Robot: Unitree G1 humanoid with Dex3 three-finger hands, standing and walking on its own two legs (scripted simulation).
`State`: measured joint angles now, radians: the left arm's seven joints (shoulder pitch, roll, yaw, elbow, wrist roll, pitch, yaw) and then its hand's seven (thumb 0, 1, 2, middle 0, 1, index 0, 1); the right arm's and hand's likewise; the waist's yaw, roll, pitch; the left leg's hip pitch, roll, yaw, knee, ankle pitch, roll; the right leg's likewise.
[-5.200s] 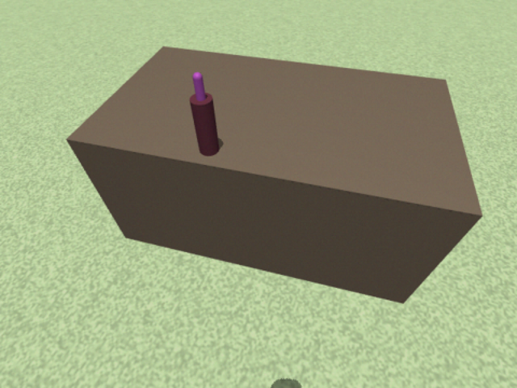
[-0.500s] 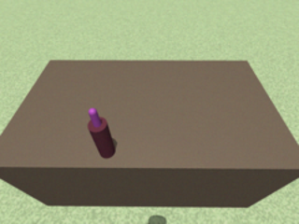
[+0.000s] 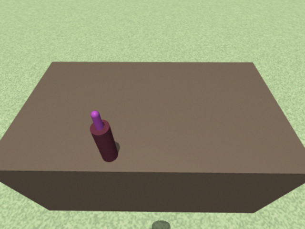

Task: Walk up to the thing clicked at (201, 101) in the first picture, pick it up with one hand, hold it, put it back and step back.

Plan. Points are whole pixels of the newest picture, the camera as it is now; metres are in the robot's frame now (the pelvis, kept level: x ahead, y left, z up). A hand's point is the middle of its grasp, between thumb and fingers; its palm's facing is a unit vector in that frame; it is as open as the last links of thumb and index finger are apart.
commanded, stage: stand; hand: left
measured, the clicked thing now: (103, 136) +0.40 +0.20 -0.05
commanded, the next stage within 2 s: go down in 0.72 s
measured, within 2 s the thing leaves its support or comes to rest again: neither
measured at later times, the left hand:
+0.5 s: hand out of the picture +0.07 +0.25 -0.16, palm faces -0.02 -0.94 -0.34, open 7.4 cm
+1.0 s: hand out of the picture +0.13 +0.25 -0.16, palm faces +0.05 -0.94 -0.33, open 9.5 cm
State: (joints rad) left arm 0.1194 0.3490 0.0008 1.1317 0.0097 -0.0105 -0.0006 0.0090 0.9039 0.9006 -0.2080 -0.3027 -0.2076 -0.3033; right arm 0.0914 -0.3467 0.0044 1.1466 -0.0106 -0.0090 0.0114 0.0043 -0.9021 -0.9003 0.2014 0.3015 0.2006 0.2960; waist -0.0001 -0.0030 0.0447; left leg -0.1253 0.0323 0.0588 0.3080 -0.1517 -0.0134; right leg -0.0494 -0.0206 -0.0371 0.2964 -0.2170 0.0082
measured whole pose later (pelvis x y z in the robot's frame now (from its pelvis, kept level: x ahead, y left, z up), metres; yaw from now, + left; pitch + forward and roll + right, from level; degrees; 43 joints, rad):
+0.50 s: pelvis +0.00 +0.00 +0.00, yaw +0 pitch -2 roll +0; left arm 0.12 0.35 0.00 1.13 0.01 -0.01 0.00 0.01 0.90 0.90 -0.21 -0.30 -0.21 -0.30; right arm 0.10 -0.35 0.01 1.14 -0.01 -0.01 0.01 0.00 -0.90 -0.90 0.20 0.30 0.20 0.30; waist 0.00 -0.01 0.05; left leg -0.13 0.03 0.05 0.31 -0.15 -0.01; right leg -0.04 -0.02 -0.04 0.29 -0.22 0.01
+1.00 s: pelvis -0.02 +0.01 -0.01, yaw +1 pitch +3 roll -1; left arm -0.01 0.32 0.06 0.98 -0.02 0.03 0.02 0.01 0.66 0.66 -0.12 -0.15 -0.10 -0.17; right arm 0.03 -0.32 -0.06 0.94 0.06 -0.09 -0.03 0.01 -0.66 -0.66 0.11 0.16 0.11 0.15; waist -0.01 0.02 0.06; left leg -0.35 0.03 0.04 0.51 -0.21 0.00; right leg -0.27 -0.03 -0.05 0.49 -0.28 0.01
